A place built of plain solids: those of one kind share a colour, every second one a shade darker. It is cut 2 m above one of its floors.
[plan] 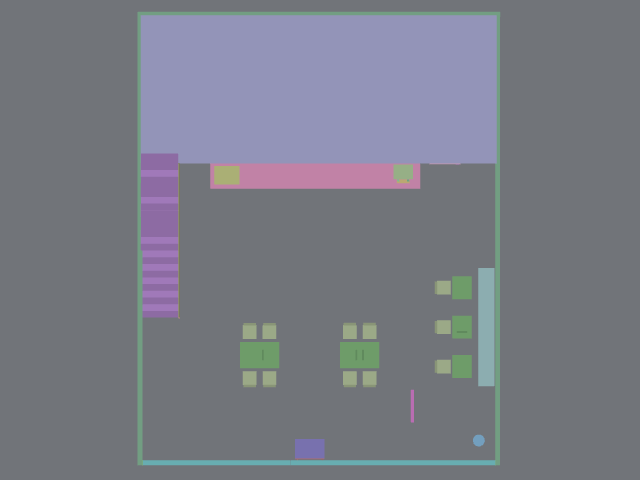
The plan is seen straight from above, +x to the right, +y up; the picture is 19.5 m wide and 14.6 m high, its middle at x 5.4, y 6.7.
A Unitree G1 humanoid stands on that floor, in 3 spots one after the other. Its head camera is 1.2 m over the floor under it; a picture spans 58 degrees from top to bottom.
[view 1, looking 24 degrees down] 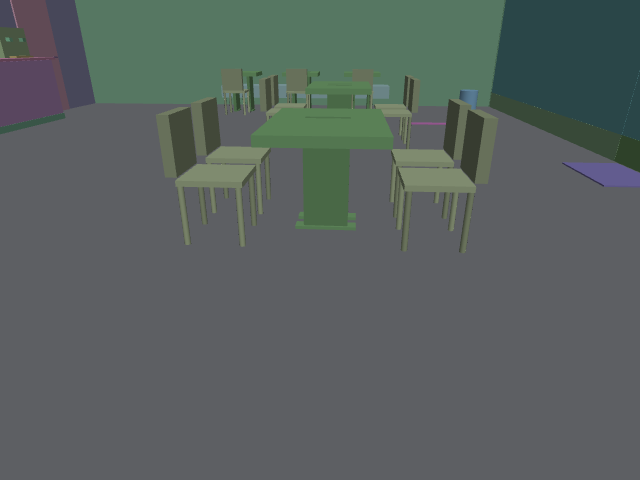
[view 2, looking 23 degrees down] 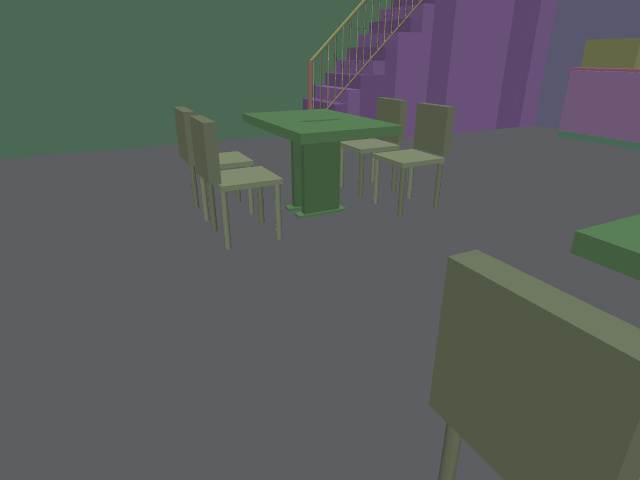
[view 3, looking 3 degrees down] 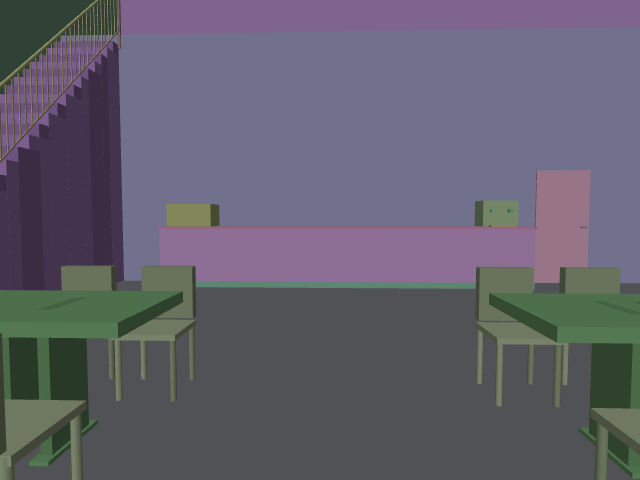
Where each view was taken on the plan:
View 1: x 0.54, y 3.04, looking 4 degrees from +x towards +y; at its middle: ground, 2.95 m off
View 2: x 6.69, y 1.65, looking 153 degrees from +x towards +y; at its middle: ground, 3.07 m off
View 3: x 5.09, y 1.00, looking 92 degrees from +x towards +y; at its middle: counter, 7.34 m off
